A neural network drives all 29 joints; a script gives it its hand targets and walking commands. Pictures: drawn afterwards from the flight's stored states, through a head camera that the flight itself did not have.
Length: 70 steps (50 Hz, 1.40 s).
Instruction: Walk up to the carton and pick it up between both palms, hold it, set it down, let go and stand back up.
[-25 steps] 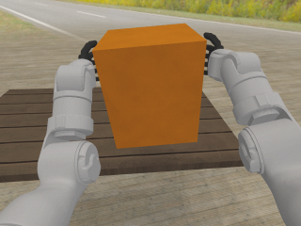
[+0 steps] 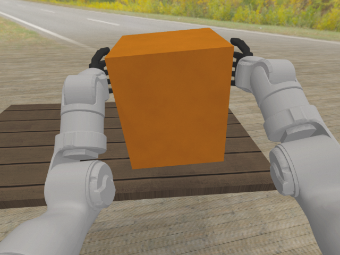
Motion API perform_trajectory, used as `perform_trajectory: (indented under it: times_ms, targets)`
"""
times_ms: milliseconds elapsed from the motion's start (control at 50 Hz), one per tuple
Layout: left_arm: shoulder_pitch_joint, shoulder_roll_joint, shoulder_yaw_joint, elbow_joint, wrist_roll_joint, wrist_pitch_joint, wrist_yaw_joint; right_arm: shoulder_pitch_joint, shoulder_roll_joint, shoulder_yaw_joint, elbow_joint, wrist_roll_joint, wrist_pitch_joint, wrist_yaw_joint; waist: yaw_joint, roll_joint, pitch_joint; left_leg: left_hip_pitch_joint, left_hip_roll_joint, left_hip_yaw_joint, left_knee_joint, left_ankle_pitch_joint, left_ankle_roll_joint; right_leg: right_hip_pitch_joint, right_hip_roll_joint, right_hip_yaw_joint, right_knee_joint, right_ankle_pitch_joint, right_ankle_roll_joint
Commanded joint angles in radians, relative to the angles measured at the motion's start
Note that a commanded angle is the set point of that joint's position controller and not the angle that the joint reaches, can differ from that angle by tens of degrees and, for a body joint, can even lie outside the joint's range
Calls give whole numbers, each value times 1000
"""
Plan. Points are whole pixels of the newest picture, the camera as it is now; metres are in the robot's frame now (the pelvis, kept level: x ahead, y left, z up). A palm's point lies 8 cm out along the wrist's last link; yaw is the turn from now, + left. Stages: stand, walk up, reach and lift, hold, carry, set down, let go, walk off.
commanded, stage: hold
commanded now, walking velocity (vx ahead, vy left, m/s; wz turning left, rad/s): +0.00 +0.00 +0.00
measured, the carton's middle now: (171, 96) +0.40 +0.00 +0.28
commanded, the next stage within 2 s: set down in 0.34 s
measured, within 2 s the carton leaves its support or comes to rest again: neither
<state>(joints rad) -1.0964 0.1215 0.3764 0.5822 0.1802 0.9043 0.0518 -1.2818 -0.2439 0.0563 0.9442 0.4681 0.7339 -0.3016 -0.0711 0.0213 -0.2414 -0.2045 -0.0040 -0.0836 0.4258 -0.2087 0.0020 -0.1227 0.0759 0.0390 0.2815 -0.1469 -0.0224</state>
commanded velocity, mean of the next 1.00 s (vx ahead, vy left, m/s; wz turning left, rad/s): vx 0.00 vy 0.00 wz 0.00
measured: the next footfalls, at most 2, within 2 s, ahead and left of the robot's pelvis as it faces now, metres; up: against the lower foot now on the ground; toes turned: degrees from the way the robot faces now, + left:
none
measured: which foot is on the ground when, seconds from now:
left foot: down 0.00-1.00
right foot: down 0.00-1.00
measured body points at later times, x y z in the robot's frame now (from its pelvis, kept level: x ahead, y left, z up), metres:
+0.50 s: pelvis +0.00 +0.00 +0.00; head -0.10 +0.01 +0.44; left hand +0.39 +0.15 +0.33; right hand +0.38 -0.15 +0.35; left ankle +0.01 +0.11 -0.75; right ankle +0.00 -0.11 -0.75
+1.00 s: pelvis +0.01 -0.01 +0.00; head -0.06 +0.03 +0.44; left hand +0.43 +0.17 +0.29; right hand +0.42 -0.13 +0.31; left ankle +0.01 +0.11 -0.75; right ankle +0.00 -0.11 -0.75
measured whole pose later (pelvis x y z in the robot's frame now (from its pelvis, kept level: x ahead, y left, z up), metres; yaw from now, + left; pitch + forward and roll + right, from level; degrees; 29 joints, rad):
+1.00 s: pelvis +0.01 -0.01 +0.00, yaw +2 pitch -4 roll -2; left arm -1.04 0.15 0.38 0.64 0.22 0.66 0.02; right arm -1.22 -0.14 -0.02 1.04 0.35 0.41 -0.26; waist -0.11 -0.05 -0.11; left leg -0.09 -0.01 -0.11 0.38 -0.21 0.00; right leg 0.01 0.07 0.01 0.22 -0.15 -0.03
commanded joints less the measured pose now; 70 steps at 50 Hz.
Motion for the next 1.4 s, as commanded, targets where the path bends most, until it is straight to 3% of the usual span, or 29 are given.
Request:
perform_trajectory:
  times_ms: [0, 280, 320, 340, 420, 520, 620, 680, 780, 880, 960, 1020, 1140, 1280, 1380]
  targets:
    - [-883, -532, -273, -78, -188, -83, -152, -783, 663, 54, -259, 177, -17, 148, -7, 31, -250, 68, -10, 1, -55, 184, -56, 65, -12, 24, -28, 148, 49]
    - [-903, -538, -259, -70, -204, -110, -150, -814, 669, 51, -285, 182, -33, 148, -3, 22, -312, 74, -12, -3, -43, 214, -55, 83, -13, 24, -18, 179, 49]
    - [-909, -540, -268, -85, -209, -112, -147, -821, 673, 55, -294, 185, -34, 148, -4, 24, -326, 77, -12, -3, -41, 219, -55, 84, -11, 22, -16, 185, 50]
    - [-937, -555, -306, -143, -247, -112, -141, -868, 689, 84, -328, 198, -49, 148, -9, 36, -405, 121, -10, 1, -42, 282, -62, 101, -10, 11, -23, 202, 40]
    - [-973, -547, -291, -117, -250, -133, -127, -894, 679, 45, -298, 172, -76, 153, -9, 36, -345, 122, -10, 4, -37, 239, -62, 38, -10, 1, -33, 126, 37]
    - [-966, -495, -202, 20, -188, -214, -145, -872, 665, -43, -160, 69, -150, 175, -2, 6, -245, 101, -9, 17, -86, 118, -39, 14, -27, -3, -62, 20, 41]
    - [-872, -416, -102, 176, -79, -265, -180, -795, 615, -118, 18, -40, -222, 185, -2, -25, -136, 120, -16, 36, -121, 110, -21, 67, -36, -9, -88, 32, 53]
    - [-809, -391, -76, 204, -32, -276, -206, -742, 593, -126, 64, -71, -262, 184, -11, -34, -105, 138, -21, 47, -133, 150, -17, 120, -39, -14, -91, 90, 57]
    - [-819, -461, -172, 76, -67, -296, -208, -773, 612, -60, -70, -40, -337, 167, -31, 15, -211, 233, -28, 47, -82, 381, -43, 201, -25, -38, -59, 295, 53]
    - [-854, -554, -300, -88, -130, -317, -183, -806, 645, 12, -245, -13, -388, 153, -62, 74, -322, 314, -31, 40, -22, 519, -79, 224, -12, -60, -36, 386, 50]
    - [-845, -603, -383, -165, -156, -323, -157, -787, 654, 45, -316, -17, -400, 148, -81, 116, -347, 342, -29, 31, 8, 533, -99, 202, -8, -69, -31, 362, 44]
    - [-818, -611, -404, -161, -157, -323, -147, -755, 653, 48, -312, -39, -394, 152, -87, 113, -328, 333, -26, 29, 3, 483, -99, 175, -10, -73, -33, 312, 44]
    - [-744, -576, -355, -61, -121, -330, -148, -685, 649, 29, -214, -81, -381, 170, -66, 64, -239, 289, -25, 29, -38, 385, -78, 154, -21, -66, -37, 258, 54]
    - [-721, -568, -302, -22, -103, -352, -143, -681, 683, 47, -178, -72, -399, 191, -17, 14, -220, 296, -24, 33, -47, 431, -66, 162, -13, -67, -32, 310, 65]
    - [-745, -577, -297, -1, -109, -373, -134, -700, 690, 24, -167, -91, -422, 204, -7, 7, -223, 307, -20, 37, -48, 425, -66, 134, -9, -69, -38, 282, 60]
